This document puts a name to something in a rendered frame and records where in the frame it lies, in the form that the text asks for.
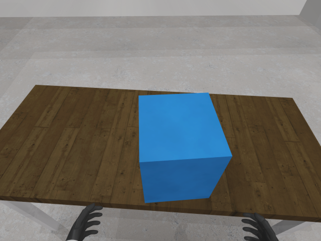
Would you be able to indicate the table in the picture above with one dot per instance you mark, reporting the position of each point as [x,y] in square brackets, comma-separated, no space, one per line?
[80,145]

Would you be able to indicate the left robot hand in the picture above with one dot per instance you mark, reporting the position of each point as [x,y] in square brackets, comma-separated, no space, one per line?
[78,231]

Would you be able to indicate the carton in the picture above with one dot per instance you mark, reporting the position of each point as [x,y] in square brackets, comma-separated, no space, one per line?
[183,151]

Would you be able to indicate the right robot hand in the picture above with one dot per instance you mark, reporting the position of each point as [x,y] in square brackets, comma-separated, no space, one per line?
[264,232]

